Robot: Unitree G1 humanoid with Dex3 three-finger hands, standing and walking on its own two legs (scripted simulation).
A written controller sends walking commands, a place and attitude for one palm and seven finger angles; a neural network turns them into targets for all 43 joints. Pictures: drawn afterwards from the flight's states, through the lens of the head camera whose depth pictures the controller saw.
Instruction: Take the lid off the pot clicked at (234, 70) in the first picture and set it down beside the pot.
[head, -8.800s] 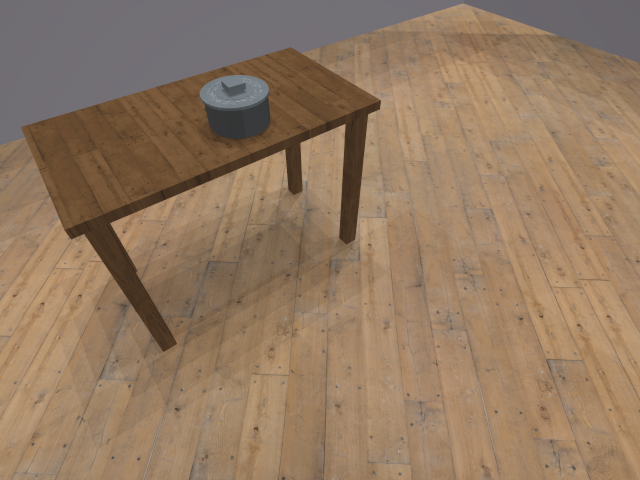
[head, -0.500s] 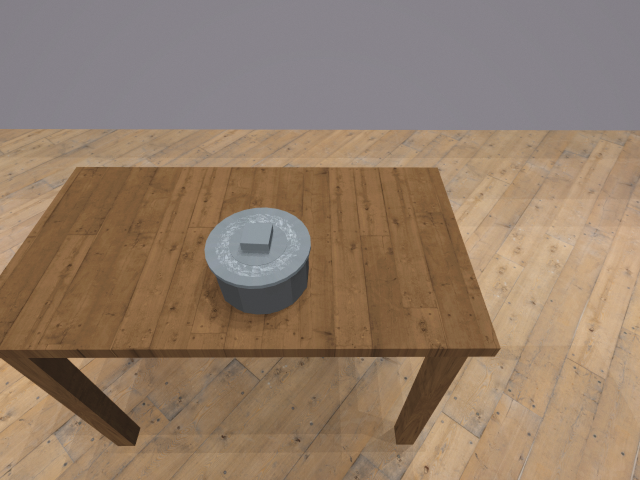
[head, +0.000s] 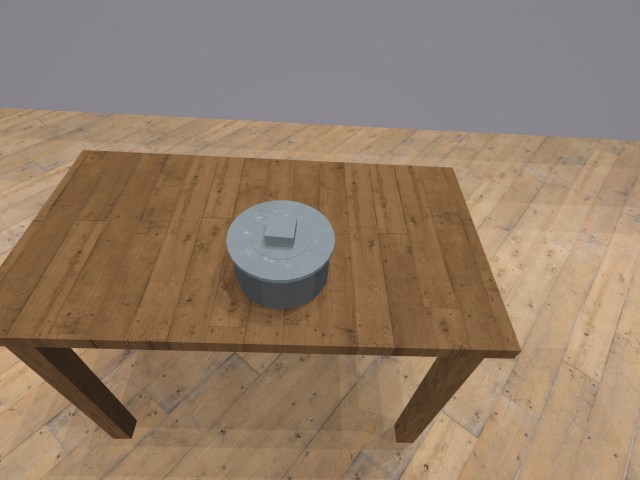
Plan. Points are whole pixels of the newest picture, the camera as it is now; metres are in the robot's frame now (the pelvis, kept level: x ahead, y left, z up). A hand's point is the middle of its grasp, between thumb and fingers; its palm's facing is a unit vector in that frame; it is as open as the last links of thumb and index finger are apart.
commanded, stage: look again from close up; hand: left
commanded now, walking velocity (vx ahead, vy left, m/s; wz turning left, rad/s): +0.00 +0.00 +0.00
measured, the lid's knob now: (281, 229) +0.49 +0.10 +0.00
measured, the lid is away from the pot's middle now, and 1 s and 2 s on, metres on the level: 0.00 0.00 0.00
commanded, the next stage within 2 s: shuffle to correct the standing spot in 0.62 s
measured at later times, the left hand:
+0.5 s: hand out of the picture -0.03 +0.20 -0.17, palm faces +0.01 -0.98 -0.18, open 7.4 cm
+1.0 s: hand out of the picture -0.04 +0.17 -0.17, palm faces +0.01 -0.99 -0.15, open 7.4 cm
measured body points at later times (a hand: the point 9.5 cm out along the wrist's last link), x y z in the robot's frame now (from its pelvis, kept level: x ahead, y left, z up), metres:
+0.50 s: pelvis -0.01 +0.03 +0.01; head +0.02 +0.05 +0.46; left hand -0.03 +0.25 -0.16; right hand +0.04 -0.21 -0.14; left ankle +0.02 +0.09 -0.73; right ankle -0.07 -0.12 -0.73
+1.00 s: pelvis -0.01 +0.01 +0.01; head +0.01 +0.04 +0.46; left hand -0.04 +0.23 -0.16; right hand +0.01 -0.22 -0.14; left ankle +0.02 +0.09 -0.73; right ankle -0.07 -0.12 -0.73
